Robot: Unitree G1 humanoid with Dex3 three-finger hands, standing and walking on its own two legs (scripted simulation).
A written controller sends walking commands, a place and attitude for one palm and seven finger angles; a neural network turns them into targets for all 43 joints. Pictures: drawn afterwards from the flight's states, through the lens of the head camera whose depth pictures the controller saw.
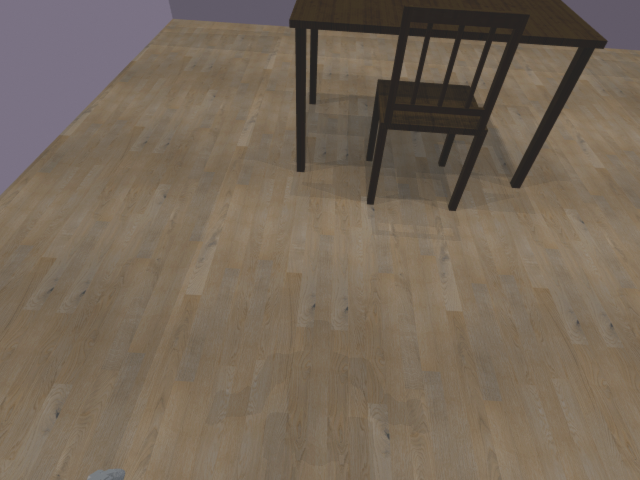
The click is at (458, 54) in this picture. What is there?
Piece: chair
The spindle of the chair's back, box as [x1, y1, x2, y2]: [437, 25, 464, 106]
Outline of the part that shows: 462,25 459,25 437,104 439,106 441,106 464,27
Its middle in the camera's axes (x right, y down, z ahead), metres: +0.46 -0.61 +1.38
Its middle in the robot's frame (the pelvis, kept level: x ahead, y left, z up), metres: +1.45 -0.39 -0.10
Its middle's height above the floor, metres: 0.67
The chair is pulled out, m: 0.00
